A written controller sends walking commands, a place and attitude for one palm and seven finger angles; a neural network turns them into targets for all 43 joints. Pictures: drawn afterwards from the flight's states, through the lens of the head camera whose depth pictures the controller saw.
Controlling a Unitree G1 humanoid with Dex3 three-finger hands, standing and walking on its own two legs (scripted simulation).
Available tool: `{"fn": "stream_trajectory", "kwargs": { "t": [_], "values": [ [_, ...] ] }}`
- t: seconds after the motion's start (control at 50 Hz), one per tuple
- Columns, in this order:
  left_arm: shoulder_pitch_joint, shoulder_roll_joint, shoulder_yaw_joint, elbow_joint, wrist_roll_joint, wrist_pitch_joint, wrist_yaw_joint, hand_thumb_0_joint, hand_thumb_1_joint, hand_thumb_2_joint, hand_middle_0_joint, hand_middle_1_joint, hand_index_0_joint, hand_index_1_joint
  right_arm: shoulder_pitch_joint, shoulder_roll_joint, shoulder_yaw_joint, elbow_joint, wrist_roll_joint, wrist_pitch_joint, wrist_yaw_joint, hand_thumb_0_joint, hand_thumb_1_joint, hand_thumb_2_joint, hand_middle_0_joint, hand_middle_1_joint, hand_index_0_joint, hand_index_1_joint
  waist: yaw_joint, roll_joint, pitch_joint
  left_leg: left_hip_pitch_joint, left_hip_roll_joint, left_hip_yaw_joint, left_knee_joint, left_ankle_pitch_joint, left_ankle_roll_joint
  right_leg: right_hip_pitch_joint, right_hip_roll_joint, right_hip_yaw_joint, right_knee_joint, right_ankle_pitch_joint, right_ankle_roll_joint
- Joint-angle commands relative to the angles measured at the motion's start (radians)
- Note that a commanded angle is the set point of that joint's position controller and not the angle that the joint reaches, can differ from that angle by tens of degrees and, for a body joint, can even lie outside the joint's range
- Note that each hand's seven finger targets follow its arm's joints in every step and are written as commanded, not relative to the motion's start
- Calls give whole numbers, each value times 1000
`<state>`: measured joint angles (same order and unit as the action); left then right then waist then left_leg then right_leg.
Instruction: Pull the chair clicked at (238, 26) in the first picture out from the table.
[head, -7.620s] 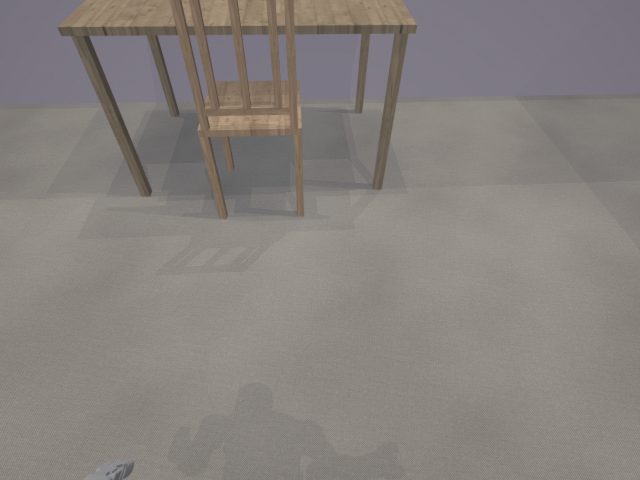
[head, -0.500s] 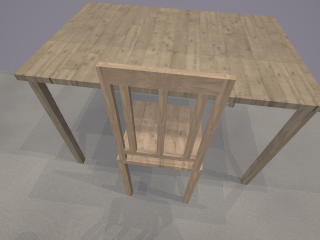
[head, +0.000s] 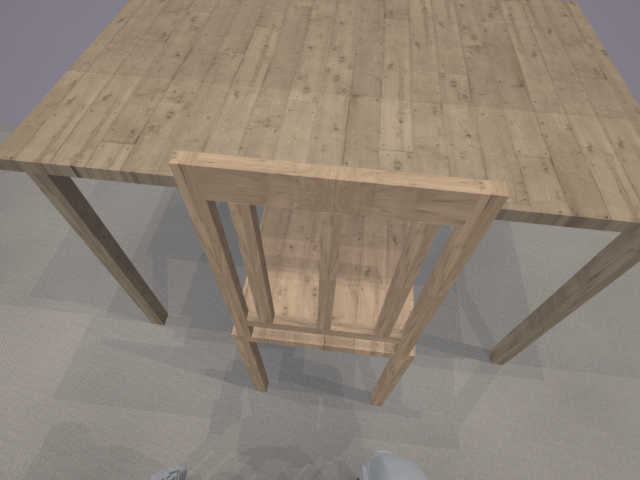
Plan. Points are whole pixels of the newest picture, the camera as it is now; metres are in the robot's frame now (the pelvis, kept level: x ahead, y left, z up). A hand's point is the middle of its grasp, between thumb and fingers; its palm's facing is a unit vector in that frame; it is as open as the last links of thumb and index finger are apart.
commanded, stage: come to a stop and stand still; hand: left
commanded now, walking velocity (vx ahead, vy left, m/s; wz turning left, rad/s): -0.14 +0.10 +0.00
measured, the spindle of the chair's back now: (327, 279) +0.39 +0.01 -0.05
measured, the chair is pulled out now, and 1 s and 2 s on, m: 0.00 0.00 0.00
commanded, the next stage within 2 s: look again from close up in 1.18 s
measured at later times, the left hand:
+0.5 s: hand out of the picture +0.02 +0.23 -0.18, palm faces +0.05 -0.97 -0.25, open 7.4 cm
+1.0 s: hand out of the picture -0.02 +0.25 -0.17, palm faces +0.02 -0.98 -0.20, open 7.3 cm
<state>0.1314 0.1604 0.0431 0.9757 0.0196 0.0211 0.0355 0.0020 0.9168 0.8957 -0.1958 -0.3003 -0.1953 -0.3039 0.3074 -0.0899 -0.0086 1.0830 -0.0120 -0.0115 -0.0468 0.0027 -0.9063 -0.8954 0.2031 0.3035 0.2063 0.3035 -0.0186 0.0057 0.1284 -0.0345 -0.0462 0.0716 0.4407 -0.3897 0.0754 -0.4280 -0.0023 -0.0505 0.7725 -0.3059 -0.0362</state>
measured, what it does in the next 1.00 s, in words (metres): steps on the spot: right foot, then left foot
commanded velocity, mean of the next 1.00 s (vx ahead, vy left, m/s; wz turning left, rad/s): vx -0.02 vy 0.03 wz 0.00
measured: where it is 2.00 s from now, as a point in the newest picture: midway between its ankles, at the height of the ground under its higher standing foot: outside the picture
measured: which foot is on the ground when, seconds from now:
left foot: down 0.00-0.06, up 0.08-0.38, down 0.40-1.00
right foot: up 0.00-0.02, down 0.04-0.54, up 0.56-0.64, down 0.66-1.00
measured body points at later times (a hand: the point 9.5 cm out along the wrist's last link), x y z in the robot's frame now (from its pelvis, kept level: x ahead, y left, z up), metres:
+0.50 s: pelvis -0.02 +0.04 -0.01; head -0.04 +0.03 +0.44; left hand +0.02 +0.28 -0.16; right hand +0.05 -0.20 -0.15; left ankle +0.00 +0.13 -0.73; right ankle +0.05 -0.11 -0.73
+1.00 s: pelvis -0.05 +0.08 +0.00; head -0.04 +0.08 +0.45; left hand -0.02 +0.31 -0.16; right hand -0.06 -0.16 -0.15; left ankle -0.06 +0.16 -0.73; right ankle -0.01 -0.06 -0.73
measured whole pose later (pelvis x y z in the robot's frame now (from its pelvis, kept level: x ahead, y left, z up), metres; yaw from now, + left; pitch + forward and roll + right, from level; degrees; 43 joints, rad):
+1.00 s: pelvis -0.05 +0.08 +0.00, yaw -1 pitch -1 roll +1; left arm 0.29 0.17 0.02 0.97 0.02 0.02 0.04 0.01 0.92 0.90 -0.20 -0.30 -0.20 -0.30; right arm 0.34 -0.16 -0.01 1.01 -0.01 0.01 -0.02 0.01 -0.91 -0.90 0.20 0.30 0.20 0.30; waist -0.01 -0.04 0.03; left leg -0.20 -0.07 0.05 0.50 -0.29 0.06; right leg -0.32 -0.02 0.06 0.57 -0.26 -0.01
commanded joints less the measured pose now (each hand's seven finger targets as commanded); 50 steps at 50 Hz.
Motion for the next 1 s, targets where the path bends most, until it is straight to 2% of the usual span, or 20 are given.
{"fn": "stream_trajectory", "kwargs": {
  "t": [0.0, 0.02, 0.04, 0.1, 0.26, 0.32, 0.34, 0.36, 0.38, 0.42, 0.48, 0.6, 0.64, 0.68, 0.7, 0.76, 0.8, 0.84, 0.88, 0.98],
  "values": [
    [306, 126, 34, 6, 10, -35, 17, 0, 900, 900, -200, -300, -200, -300, 42, -201, -64, -69, 18, -5, -5, 0, -900, -900, 200, 300, 200, 300, 123, 5, -201, -18, 170, -94, 374, 1064, -57, 315, -65, 40, -329, 510, -57],
    [344, 193, 49, 20, 17, -46, 29, 0, 900, 900, -200, -300, -200, -300, 83, -154, -65, -82, 25, -4, 0, 0, -900, -900, 200, 300, 200, 300, 109, -193, -284, -239, 11, -31, 643, 301, -92, 507, -290, 301, -260, 1146, -179],
    [309, 209, 36, 10, 1, -48, 25, 0, 900, 900, -200, -300, -200, -300, 106, -126, -59, -81, 27, 8, -2, 0, -900, -900, 200, 300, 200, 300, 73, -209, -319, -311, -38, -114, 762, -264, -91, 487, -434, 396, -273, 1328, -291],
    [97, 149, 18, -61, 10, -35, 24, 0, 900, 900, -200, -300, -200, -300, 21, -86, -49, -82, 12, 54, 7, 0, -900, -900, 200, 300, 200, 300, 6, -147, -72, -321, 44, -147, 752, -187, -104, 96, -339, 283, -375, 799, -254],
    [151, 221, 39, -76, 24, -19, 16, 0, 900, 900, -200, -300, -200, -300, -29, -104, -46, -117, 10, 43, 31, 0, -900, -900, 200, 300, 200, 300, 52, -172, -169, -274, 28, -26, 375, -64, -121, 149, -274, 257, -362, 480, -194],
    [121, 220, 36, -84, 16, -6, 13, 0, 900, 900, -200, -300, -200, -300, 39, -104, -40, -101, 12, 29, 34, 0, -900, -900, 200, 300, 200, 300, 7, -176, -188, -89, 6, 12, 73, 134, -107, 74, -216, 227, -319, 258, -108],
    [156, 218, 25, -61, 3, -29, 48, 0, 900, 900, -200, -300, -200, -300, 9, -212, -62, -170, 16, 16, 31, 0, -900, -900, 200, 300, 200, 300, -27, 96, -363, -108, 65, 16, 83, 109, -118, 279, -221, 233, -245, 466, -64],
    [137, 226, 14, -70, -9, -23, 44, 0, 900, 900, -200, -300, -200, -300, -65, -192, -50, -201, 18, 6, 29, 0, -900, -900, 200, 300, 200, 300, -11, 144, -355, -137, 76, -48, 46, 215, -105, 304, -195, 180, -163, 561, -48],
    [175, 169, 12, -83, -7, -17, 39, 0, 900, 900, -200, -300, -200, -300, -51, -192, -53, -215, 3, -3, 24, 0, -900, -900, 200, 300, 200, 300, 9, 218, -350, -150, 165, -133, 35, 380, -68, 258, -145, 123, -128, 332, -20],
    [167, 140, 3, -78, 2, -9, 29, 0, 900, 900, -200, -300, -200, -300, -87, -226, -52, -235, -7, 17, 21, 0, -900, -900, 200, 300, 200, 300, 33, 69, -155, -297, 197, -156, 40, 255, -29, 179, -74, 52, -212, 59, 0],
    [155, 128, -1, -88, 12, 22, 12, 0, 900, 900, -200, -300, -200, -300, -127, -248, -57, -268, -14, 31, 38, 0, -900, -900, 200, 300, 200, 300, 24, 142, 93, -580, 194, -243, -191, -288, -14, 129, -14, 7, -126, -71, 16],
    [277, 104, 3, -89, 10, 13, 6, 0, 900, 900, -200, -300, -200, -300, -158, -250, -60, -282, -10, 37, 40, 0, -900, -900, 200, 300, 200, 300, 69, 69, 1, -563, 207, -255, -164, -266, 28, 214, -1, 31, -71, -21, 21],
    [290, 128, 0, -99, 16, -12, 7, 0, 900, 900, -200, -300, -200, -300, -120, -211, -50, -278, -2, 40, 36, 0, -900, -900, 200, 300, 200, 300, 56, -81, -9, -460, 110, -189, 6, -187, -22, 148, -73, 190, -345, -124, -14],
    [203, 198, 16, -128, 11, -24, 9, 0, 900, 900, -200, -300, -200, -300, -27, -185, -53, -256, 0, 58, 34, 0, -900, -900, 200, 300, 200, 300, -11, -260, -79, -273, 4, -79, 285, -33, -77, -43, -255, 447, -572, -417, -128],
    [138, 204, 24, -155, 9, -25, 16, 0, 900, 900, -200, -300, -200, -300, 10, -196, -64, -238, -3, 61, 37, 0, -900, -900, 200, 300, 200, 300, -24, -309, -80, -229, 14, -87, 401, -14, -80, -106, -282, 449, -603, -413, -155],
    [81, 188, 26, -170, 9, -24, 21, 0, 900, 900, -200, -300, -200, -300, 83, -167, -61, -197, 3, 44, 44, 0, -900, -900, 200, 300, 200, 300, -57, -158, -109, -128, 21, -72, 276, 38, -73, -120, -217, 287, -493, -252, -125],
    [140, 159, 15, -146, 7, -15, 19, 0, 900, 900, -200, -300, -200, -300, 74, -151, -41, -187, 1, 19, 45, 0, -900, -900, 200, 300, 200, 300, -33, -91, -82, -99, 28, -71, -45, 69, -66, -86, -129, 217, -345, -246, -50],
    [200, 86, -2, -126, -6, -18, 15, 0, 900, 900, -200, -300, -200, -300, 30, -201, -43, -180, -10, -4, 34, 0, -900, -900, 200, 300, 200, 300, 8, 149, -65, -218, 190, -255, -183, 120, -9, 16, -2, 89, -150, -80, 20],
    [208, 91, -4, -91, -1, -18, 15, 0, 900, 900, -200, -300, -200, -300, -23, -189, -32, -177, -7, -15, 21, 0, -900, -900, 200, 300, 200, 300, 37, 203, -98, -215, 214, -285, -151, 381, 21, 77, -11, 68, -132, -31, 27],
    [191, 85, -5, -49, -7, -25, 2, 0, 900, 900, -200, -300, -200, -300, -7, -189, -22, -140, 4, -19, 10, 0, -900, -900, 200, 300, 200, 300, 43, 35, -113, -212, 173, -230, -92, 411, -5, 209, -37, 130, -290, 127, 8]
  ]
}}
